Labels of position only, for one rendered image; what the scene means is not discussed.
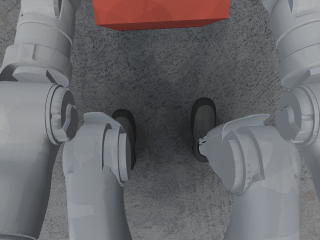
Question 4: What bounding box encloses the robot left upper arm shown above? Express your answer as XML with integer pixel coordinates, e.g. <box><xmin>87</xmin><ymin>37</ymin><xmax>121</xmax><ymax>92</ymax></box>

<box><xmin>0</xmin><ymin>81</ymin><xmax>79</xmax><ymax>240</ymax></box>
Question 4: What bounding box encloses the robot right shin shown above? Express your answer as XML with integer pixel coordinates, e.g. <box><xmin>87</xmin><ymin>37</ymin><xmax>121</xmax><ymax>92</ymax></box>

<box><xmin>198</xmin><ymin>114</ymin><xmax>302</xmax><ymax>178</ymax></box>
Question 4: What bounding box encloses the right robot forearm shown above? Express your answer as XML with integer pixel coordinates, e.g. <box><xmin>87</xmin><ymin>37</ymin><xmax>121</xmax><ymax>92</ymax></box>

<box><xmin>261</xmin><ymin>0</ymin><xmax>320</xmax><ymax>89</ymax></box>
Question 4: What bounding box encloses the carton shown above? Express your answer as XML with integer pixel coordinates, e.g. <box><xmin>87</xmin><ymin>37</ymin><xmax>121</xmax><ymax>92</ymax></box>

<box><xmin>92</xmin><ymin>0</ymin><xmax>230</xmax><ymax>31</ymax></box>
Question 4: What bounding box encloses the left robot forearm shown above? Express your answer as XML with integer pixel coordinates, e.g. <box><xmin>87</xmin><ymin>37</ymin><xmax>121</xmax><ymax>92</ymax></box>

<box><xmin>0</xmin><ymin>0</ymin><xmax>82</xmax><ymax>88</ymax></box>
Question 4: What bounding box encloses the left robot thigh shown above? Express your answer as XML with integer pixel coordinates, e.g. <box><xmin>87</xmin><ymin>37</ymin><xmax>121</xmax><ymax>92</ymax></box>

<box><xmin>65</xmin><ymin>123</ymin><xmax>133</xmax><ymax>240</ymax></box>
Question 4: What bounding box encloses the robot right upper arm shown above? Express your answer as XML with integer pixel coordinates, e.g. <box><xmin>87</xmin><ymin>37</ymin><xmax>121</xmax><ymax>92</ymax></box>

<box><xmin>275</xmin><ymin>82</ymin><xmax>320</xmax><ymax>202</ymax></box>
